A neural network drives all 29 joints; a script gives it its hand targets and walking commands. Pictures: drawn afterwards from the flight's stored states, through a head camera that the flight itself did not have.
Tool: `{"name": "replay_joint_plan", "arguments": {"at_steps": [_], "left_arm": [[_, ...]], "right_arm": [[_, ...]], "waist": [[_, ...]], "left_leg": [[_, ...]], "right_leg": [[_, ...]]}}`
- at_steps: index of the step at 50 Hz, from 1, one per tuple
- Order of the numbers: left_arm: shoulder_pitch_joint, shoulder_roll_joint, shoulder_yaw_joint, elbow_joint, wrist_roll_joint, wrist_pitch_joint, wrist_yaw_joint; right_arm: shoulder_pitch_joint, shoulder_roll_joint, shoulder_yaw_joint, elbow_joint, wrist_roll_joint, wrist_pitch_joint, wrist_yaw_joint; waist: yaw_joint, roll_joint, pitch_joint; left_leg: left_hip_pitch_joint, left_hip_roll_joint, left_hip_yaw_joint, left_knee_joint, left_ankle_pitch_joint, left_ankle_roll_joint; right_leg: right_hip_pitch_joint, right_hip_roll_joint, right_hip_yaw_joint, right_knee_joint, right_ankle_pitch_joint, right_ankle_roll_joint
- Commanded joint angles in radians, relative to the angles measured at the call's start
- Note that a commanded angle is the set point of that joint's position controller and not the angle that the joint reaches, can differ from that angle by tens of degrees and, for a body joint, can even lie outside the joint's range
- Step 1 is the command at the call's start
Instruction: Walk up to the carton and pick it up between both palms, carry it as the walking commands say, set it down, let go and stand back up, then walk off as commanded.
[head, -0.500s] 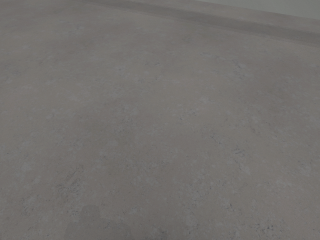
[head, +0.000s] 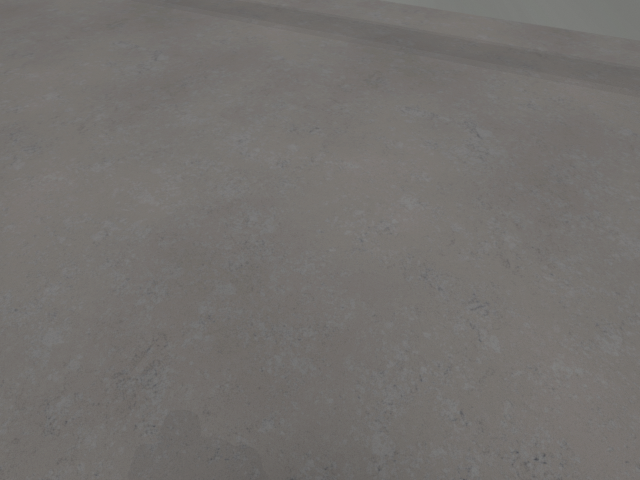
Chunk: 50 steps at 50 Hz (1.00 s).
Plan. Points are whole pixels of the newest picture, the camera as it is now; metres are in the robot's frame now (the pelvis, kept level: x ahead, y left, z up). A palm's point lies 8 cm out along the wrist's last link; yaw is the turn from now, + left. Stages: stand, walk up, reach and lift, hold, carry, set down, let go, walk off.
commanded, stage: stand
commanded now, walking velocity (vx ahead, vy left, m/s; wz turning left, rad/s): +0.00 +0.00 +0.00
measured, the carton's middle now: out of the picture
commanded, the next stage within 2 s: walk up in 0.26 s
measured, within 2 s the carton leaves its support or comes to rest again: neither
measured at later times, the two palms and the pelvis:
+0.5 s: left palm out of the picture -0.01 +0.21 -0.15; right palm out of the picture -0.02 -0.22 -0.14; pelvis +0.00 -0.01 +0.00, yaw +1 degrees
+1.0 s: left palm out of the picture -0.05 +0.32 -0.14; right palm out of the picture +0.12 -0.16 -0.09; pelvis -0.04 +0.06 +0.01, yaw +19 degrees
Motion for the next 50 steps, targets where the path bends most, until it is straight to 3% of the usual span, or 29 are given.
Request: {"name": "replay_joint_plan", "arguments": {"at_steps": [1,22,23,24,26,27,28,29,30,31,32,33,34,35,36,38,39,40,41,42,44,45,47,50], "left_arm": [[0.043,0.079,0.016,0.0,-0.002,-0.012,0.007],[0.081,0.031,-0.01,0.164,-0.006,-0.008,0.017],[-0.002,0.173,0.042,0.151,-0.009,0.011,0.025],[-0.008,0.139,0.034,0.095,-0.021,0.006,0.046],[0.101,0.132,0.028,0.115,-0.018,0.011,0.053],[0.145,0.161,0.034,0.116,-0.009,0.013,0.053],[0.152,0.203,0.037,0.119,0.005,0.012,0.053],[0.13,0.2,0.036,0.102,0.011,0.009,0.053],[0.109,0.185,0.046,0.097,0.014,0.006,0.05],[0.042,0.181,0.051,0.078,0.011,0.002,0.045],[-0.029,0.183,0.05,0.065,0.009,-0.002,0.039],[-0.064,0.183,0.048,0.067,0.011,-0.006,0.035],[-0.095,0.167,0.033,0.047,0.029,-0.012,0.044],[-0.08,0.174,0.033,0.055,0.028,-0.014,0.042],[-0.037,0.188,0.025,0.07,0.036,-0.007,0.043],[0.013,0.21,0.029,0.085,0.027,0.009,0.037],[0.03,0.211,0.031,0.084,0.026,0.015,0.037],[0.023,0.171,0.024,0.05,0.03,0.016,0.034],[-0.042,0.091,0.009,-0.021,0.031,0.018,0.03],[-0.139,0.122,0.011,-0.049,0.009,0.021,0.025],[-0.124,0.144,0.025,-0.028,0.01,0.019,0.004],[-0.087,0.156,0.032,-0.012,0.01,0.02,-0.003],[-0.043,0.157,0.041,-0.004,0.013,0.023,-0.01],[-0.092,0.151,0.041,-0.04,0.012,0.028,-0.009]], "right_arm": [[0.053,-0.079,-0.019,0.005,0.001,-0.01,-0.006],[0.085,-0.022,0.004,0.185,0.002,-0.003,-0.014],[0.055,-0.162,-0.051,0.084,-0.017,-0.006,-0.029],[0.021,-0.131,-0.058,0.073,0.003,0.005,-0.014],[-0.054,-0.097,-0.062,-0.007,0.003,0.013,-0.005],[-0.09,-0.078,-0.06,-0.041,-0.002,0.017,-0.001],[-0.097,-0.048,-0.053,-0.068,-0.001,0.021,0.001],[-0.086,-0.049,-0.058,-0.078,-0.014,0.028,0.001],[-0.052,-0.056,-0.065,-0.072,-0.028,0.034,0.005],[-0.01,-0.057,-0.069,-0.057,-0.031,0.036,0.012],[0.016,-0.053,-0.066,-0.048,-0.028,0.04,0.018],[0.024,-0.052,-0.063,-0.048,-0.021,0.046,0.023],[-0.034,-0.033,-0.051,-0.068,-0.008,0.045,0.024],[-0.061,-0.033,-0.051,-0.077,-0.001,0.047,0.026],[-0.059,-0.029,-0.041,-0.08,-0.005,0.047,0.026],[-0.031,-0.047,-0.052,-0.081,-0.004,0.037,0.026],[-0.005,-0.074,-0.059,-0.082,-0.008,0.028,0.026],[0.032,-0.162,-0.083,-0.087,-0.019,0.018,0.025],[0.073,-0.289,-0.115,-0.105,-0.038,0.013,0.02],[0.145,-0.281,-0.116,-0.08,-0.032,0.015,0.013],[0.022,-0.216,-0.092,-0.109,-0.028,0.019,0.012],[-0.035,-0.203,-0.091,-0.131,-0.021,0.019,0.013],[-0.047,-0.181,-0.09,-0.151,-0.008,0.01,0.019],[0.021,-0.171,-0.085,-0.141,-0.011,0.0,0.02]], "waist": [[-0.002,0.003,0.007],[0.0,0.008,0.054],[0.0,-0.029,0.125],[0.034,0.127,0.037],[0.069,0.077,0.015],[0.096,0.003,0.014],[0.109,-0.169,-0.006],[0.107,-0.211,-0.014],[0.081,-0.143,-0.008],[0.047,-0.091,0.007],[0.017,-0.08,0.022],[0.0,-0.105,0.03],[0.019,-0.137,0.021],[0.028,-0.163,0.019],[0.018,-0.178,0.006],[0.009,-0.137,-0.032],[-0.014,-0.077,-0.036],[-0.04,0.122,-0.05],[-0.068,0.355,-0.088],[-0.107,0.275,-0.1],[-0.03,0.117,-0.019],[-0.003,0.102,-0.023],[0.009,0.106,-0.057],[-0.006,0.137,-0.061]], "left_leg": [[0.009,0.062,-0.077,-0.103,0.127,0.032],[0.03,0.065,-0.07,-0.132,0.124,0.02],[0.026,0.178,-0.142,-0.07,0.456,0.011],[-0.093,0.117,-0.171,-0.042,0.367,0.029],[-0.191,0.084,-0.14,0.033,0.135,0.033],[-0.298,0.035,-0.107,0.13,-0.003,0.013],[-0.336,-0.024,-0.027,0.367,-0.131,0.0],[-0.385,-0.007,-0.003,0.595,-0.315,-0.012],[-0.367,0.038,-0.038,0.674,-0.315,-0.01],[-0.313,0.07,-0.058,0.688,-0.275,-0.005],[-0.248,0.076,-0.056,0.632,-0.239,-0.002],[-0.211,0.067,-0.036,0.544,-0.221,-0.001],[-0.216,0.068,0.023,0.46,-0.199,-0.026],[-0.193,0.058,0.047,0.384,-0.19,-0.031],[-0.17,0.035,0.063,0.297,-0.186,-0.018],[-0.05,-0.017,0.122,0.068,-0.06,-0.007],[0.038,-0.005,0.089,-0.049,0.031,-0.005],[0.175,0.158,-0.141,-0.152,0.19,0.028],[0.248,0.447,-0.514,-0.191,0.579,0.143],[0.144,0.431,-0.483,-0.173,0.58,0.235],[0.029,0.304,-0.328,-0.202,0.417,0.165],[0.024,0.252,-0.265,-0.192,0.412,0.134],[0.042,0.207,-0.217,-0.172,0.422,0.122],[0.071,0.193,-0.243,-0.177,0.32,0.13]], "right_leg": [[0.004,-0.061,0.068,-0.106,0.138,-0.049],[0.022,-0.064,0.062,-0.148,0.123,-0.042],[-0.088,-0.055,-0.01,-0.006,0.209,-0.036],[0.038,-0.064,-0.063,0.042,0.046,-0.029],[0.019,-0.115,-0.016,0.01,-0.133,-0.039],[0.075,-0.185,0.064,-0.079,-0.196,-0.069],[0.083,-0.327,0.206,-0.212,-0.125,-0.145],[0.07,-0.438,0.275,-0.254,0.037,-0.221],[0.026,-0.471,0.267,-0.233,0.132,-0.247],[-0.032,-0.45,0.211,-0.202,0.163,-0.233],[-0.088,-0.413,0.146,-0.193,0.16,-0.199],[-0.101,-0.377,0.089,-0.188,0.16,-0.164],[-0.098,-0.316,0.02,-0.196,0.171,-0.127],[-0.072,-0.306,-0.006,-0.176,0.22,-0.119],[-0.035,-0.334,-0.031,-0.12,0.316,-0.121],[-0.025,-0.304,-0.099,-0.006,0.375,-0.083],[-0.078,-0.267,-0.144,0.082,0.29,-0.046],[-0.256,-0.18,-0.213,0.306,0.02,0.012],[-0.468,-0.056,-0.174,0.523,-0.397,0.049],[-0.395,-0.091,-0.056,0.627,-0.348,0.044],[-0.376,-0.116,-0.043,0.667,-0.17,0.04],[-0.359,-0.116,-0.052,0.667,-0.093,0.043],[-0.329,-0.098,-0.061,0.65,-0.031,0.042],[-0.336,-0.074,-0.057,0.579,-0.025,0.035]]}}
